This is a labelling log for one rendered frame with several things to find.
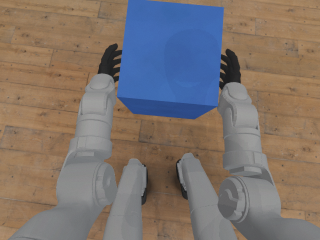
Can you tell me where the robot left forearm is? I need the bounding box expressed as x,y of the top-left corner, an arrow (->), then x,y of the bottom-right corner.
56,73 -> 117,201

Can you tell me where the carton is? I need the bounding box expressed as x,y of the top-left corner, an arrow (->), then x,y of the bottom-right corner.
116,0 -> 224,120

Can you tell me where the robot left upper arm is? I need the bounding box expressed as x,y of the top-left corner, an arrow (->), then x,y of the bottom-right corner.
8,161 -> 118,240

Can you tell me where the robot right foot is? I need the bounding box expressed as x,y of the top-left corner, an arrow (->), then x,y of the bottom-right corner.
176,159 -> 188,200

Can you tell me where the robot left hand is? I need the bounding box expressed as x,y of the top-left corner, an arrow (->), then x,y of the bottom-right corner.
97,43 -> 122,83

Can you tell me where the robot right forearm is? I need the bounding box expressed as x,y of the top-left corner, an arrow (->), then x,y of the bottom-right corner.
217,82 -> 281,205

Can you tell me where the robot right hand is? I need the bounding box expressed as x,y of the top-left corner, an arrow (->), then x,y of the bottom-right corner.
219,49 -> 241,90

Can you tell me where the robot right upper arm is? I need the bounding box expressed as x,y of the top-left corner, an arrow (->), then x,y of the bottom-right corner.
217,175 -> 320,240

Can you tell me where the robot left shin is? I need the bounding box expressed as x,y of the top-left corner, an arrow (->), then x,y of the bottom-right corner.
122,158 -> 145,196

